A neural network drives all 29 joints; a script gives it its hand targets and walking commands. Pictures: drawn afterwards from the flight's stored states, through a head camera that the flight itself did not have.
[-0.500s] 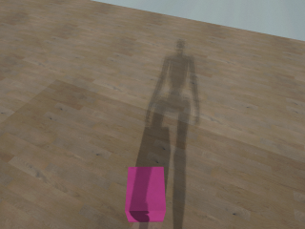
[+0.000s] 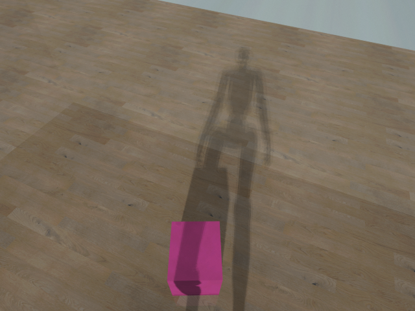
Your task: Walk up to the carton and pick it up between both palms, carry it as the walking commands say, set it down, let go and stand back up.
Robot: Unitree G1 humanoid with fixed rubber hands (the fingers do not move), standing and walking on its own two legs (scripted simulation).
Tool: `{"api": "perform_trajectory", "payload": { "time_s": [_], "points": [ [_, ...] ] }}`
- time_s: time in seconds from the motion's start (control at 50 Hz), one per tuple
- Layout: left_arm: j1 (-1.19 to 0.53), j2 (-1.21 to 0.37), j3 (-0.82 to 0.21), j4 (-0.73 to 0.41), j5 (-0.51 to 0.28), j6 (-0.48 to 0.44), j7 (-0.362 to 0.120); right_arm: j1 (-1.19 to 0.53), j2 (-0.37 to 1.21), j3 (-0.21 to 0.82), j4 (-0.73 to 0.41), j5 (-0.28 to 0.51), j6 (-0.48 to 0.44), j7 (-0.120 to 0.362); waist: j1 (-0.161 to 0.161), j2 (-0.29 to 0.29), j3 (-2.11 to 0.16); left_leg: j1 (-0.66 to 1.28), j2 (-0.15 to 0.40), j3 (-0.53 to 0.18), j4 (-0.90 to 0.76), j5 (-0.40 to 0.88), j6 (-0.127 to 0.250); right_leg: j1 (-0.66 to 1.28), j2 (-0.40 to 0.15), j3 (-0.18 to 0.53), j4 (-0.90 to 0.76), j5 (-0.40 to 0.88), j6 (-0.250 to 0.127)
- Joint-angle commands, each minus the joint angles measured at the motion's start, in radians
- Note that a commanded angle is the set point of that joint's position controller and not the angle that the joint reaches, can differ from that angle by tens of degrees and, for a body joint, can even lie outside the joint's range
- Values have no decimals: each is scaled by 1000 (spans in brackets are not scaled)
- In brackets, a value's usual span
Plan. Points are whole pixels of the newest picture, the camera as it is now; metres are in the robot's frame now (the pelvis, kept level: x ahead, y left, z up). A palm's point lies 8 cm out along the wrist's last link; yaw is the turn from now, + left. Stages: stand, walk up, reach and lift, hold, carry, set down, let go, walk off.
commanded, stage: walk up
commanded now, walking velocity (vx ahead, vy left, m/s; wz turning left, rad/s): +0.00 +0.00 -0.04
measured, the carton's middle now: (195, 259) +0.43 +0.05 -0.65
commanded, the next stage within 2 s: stand in 0.02 s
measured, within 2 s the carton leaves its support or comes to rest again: neither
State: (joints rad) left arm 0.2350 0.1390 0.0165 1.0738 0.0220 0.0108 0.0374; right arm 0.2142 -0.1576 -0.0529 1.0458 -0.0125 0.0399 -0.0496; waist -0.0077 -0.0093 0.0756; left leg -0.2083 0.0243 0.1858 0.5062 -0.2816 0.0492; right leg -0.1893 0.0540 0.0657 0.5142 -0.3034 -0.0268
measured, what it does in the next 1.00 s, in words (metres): lowers itself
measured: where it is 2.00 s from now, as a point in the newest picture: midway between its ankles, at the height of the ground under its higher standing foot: outside the picture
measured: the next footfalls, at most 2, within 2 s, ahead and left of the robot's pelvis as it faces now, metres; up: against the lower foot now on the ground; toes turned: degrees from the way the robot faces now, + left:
none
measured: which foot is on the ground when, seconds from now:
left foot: down 0.00-1.00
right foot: down 0.00-1.00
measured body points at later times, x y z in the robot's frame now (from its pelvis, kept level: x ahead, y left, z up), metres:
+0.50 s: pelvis -0.02 +0.00 -0.03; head +0.07 +0.01 +0.41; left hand +0.15 +0.23 -0.16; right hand +0.19 -0.22 -0.14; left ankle +0.00 +0.08 -0.74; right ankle -0.02 -0.11 -0.74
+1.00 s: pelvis -0.10 +0.00 -0.09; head +0.10 +0.02 +0.31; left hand +0.24 +0.22 -0.21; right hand +0.23 -0.21 -0.19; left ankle +0.00 +0.09 -0.74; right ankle -0.02 -0.11 -0.74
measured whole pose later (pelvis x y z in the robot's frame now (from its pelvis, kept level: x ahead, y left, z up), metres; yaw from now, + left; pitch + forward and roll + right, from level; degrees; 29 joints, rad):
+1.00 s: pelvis -0.10 +0.00 -0.09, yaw +4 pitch +17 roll -2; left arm -0.48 0.25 0.09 0.52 0.00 0.54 0.00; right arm -0.40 -0.20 -0.14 0.46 0.08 0.51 -0.03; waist -0.05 0.01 0.18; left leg -1.05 0.01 0.05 1.09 -0.33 0.07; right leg -0.99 0.04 -0.03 1.09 -0.39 -0.01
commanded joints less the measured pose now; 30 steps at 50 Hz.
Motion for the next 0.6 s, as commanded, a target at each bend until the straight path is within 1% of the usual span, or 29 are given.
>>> {"api": "perform_trajectory", "payload": {
  "time_s": [0.0,0.02,0.04,0.06,0.08,0.12,0.14,0.16,0.18,0.2,0.22,0.24,0.26,0.28,0.3,0.32,0.34,0.36,0.38,0.4,0.42,0.44,0.46,0.48,0.5,0.52,0.54,0.56,0.58],
  "points": [
    [34,119,18,-39,-6,-21,11,62,-117,-18,-50,5,-20,-8,-13,-37,-66,159,136,-163,-81,130,12,-142,-160,117,-114,301,-50],
    [43,127,20,-44,-7,-20,11,63,-130,-23,-47,7,-17,-9,-3,-51,-57,144,136,-167,-93,111,17,-136,-164,122,-121,272,-59],
    [46,135,24,-41,-4,-17,12,51,-137,-25,-47,4,-14,-7,-2,-41,-40,149,145,-155,-90,124,17,-148,-157,112,-110,298,-58],
    [54,133,24,-42,-6,-16,10,50,-142,-22,-52,3,-17,-7,-2,-28,-66,148,151,-175,-87,125,22,-124,-153,108,-108,287,-50],
    [56,121,19,-38,-6,-19,13,53,-128,-22,-55,8,-19,-5,-3,-35,-56,142,151,-175,-93,145,19,-128,-162,114,-104,304,-57],
    [40,113,21,-49,-7,-16,9,74,-131,-16,-41,1,-22,-7,-6,47,-42,120,162,-190,-123,157,17,-117,-143,82,-81,277,-40],
    [39,103,19,-46,-6,-15,9,70,-135,-20,-39,-1,-23,-9,-5,61,-37,123,187,-196,-129,171,20,-120,-122,54,-56,259,-32],
    [55,110,21,-32,-5,-14,9,57,-138,-19,-48,1,-18,-7,2,30,-61,122,195,-197,-136,190,28,-95,-117,28,-47,261,-27],
    [79,102,19,-41,-6,-15,7,46,-150,-22,-53,0,-20,-7,7,94,-63,130,201,-191,-145,176,32,-102,-112,25,-41,256,-27],
    [80,111,17,-30,-2,-13,7,36,-150,-24,-55,-2,-17,-6,12,65,-35,99,197,-183,-142,140,31,-110,-113,26,-46,222,-27],
    [-271,231,13,-381,-52,72,-15,-314,-205,68,-406,132,41,5,6,35,-156,-189,27,-174,48,-92,-23,-304,-124,-76,31,-72,-16],
    [-572,241,3,-647,-48,133,-18,-638,-183,81,-669,125,104,3,-1,46,-158,-130,43,-193,74,-149,-9,-328,-110,-68,45,-167,-10],
    [-485,213,9,-614,-69,209,-13,-518,-216,67,-659,80,175,6,16,2,-94,-108,49,-202,90,-130,17,-374,-94,-44,44,-169,-11],
    [-444,213,34,-564,-60,272,-1,-466,-238,74,-613,78,235,11,45,-47,-78,-64,64,-206,106,-84,20,-465,-112,-53,33,-155,-28],
    [-406,196,11,-568,-67,341,-3,-433,-210,53,-603,78,291,6,58,-50,-99,-34,55,-218,126,-22,28,-520,-124,-17,18,-95,-56],
    [-321,196,4,-574,-76,401,-25,-376,-158,53,-620,60,346,17,66,-58,-146,-10,38,-195,149,23,18,-515,-122,-16,37,-52,-66],
    [-241,203,-30,-565,-95,461,-31,-265,-156,37,-600,71,411,15,27,-44,-210,26,35,-197,188,101,8,-496,-119,0,67,46,-81],
    [-168,158,-42,-554,-94,490,-39,-169,-130,14,-569,68,451,6,-6,-35,-320,4,40,-225,217,283,2,-398,-97,17,118,224,-69],
    [-93,127,-23,-561,-70,503,-56,-96,-84,17,-584,68,469,8,-18,-18,-427,-50,24,-232,256,383,12,-340,-94,31,163,366,-62],
    [-34,108,-30,-564,-60,521,-67,-59,-97,7,-625,63,488,14,-25,-27,-529,-16,22,-261,266,513,19,-284,-65,17,187,480,-50],
    [-8,119,1,-553,-33,532,-68,-17,-97,-6,-613,48,498,24,-24,-32,-538,-17,24,-275,266,564,23,-308,-50,-4,197,468,-43],
    [-20,116,-5,-610,-36,528,-74,0,-104,-23,-633,43,496,33,-53,-7,-590,5,24,-312,282,674,23,-312,-30,14,208,483,-48],
    [23,96,-6,-583,-15,532,-75,32,-96,-29,-580,31,501,36,-56,-22,-568,-9,26,-322,276,679,25,-328,-28,0,203,467,-40],
    [5,100,18,-624,5,522,-75,40,-81,-31,-566,15,490,44,-54,-10,-551,-14,11,-321,267,673,21,-347,-25,11,193,456,-45],
    [-2,93,16,-641,27,519,-84,66,-70,-51,-554,7,488,46,-68,-11,-536,-2,9,-312,263,644,20,-367,-28,7,183,458,-31],
    [-16,107,57,-641,69,494,-81,50,-47,-44,-516,-10,474,49,-37,43,-415,-74,-12,-287,259,568,9,-427,-33,7,184,392,-31],
    [-42,100,54,-642,60,462,-75,19,-41,-50,-498,-25,441,45,-41,-15,-400,-111,-25,-305,248,539,9,-433,-27,16,179,367,-26],
    [-118,117,60,-713,69,454,-80,-17,-35,-67,-531,-27,431,52,-47,47,-397,-112,-23,-291,263,488,-1,-461,-34,8,183,326,-26],
    [-207,131,74,-727,72,416,-83,-98,-28,-62,-547,-20,400,51,-48,68,-325,-171,-21,-282,265,403,-3,-516,-44,13,197,288,-17]
  ]
}}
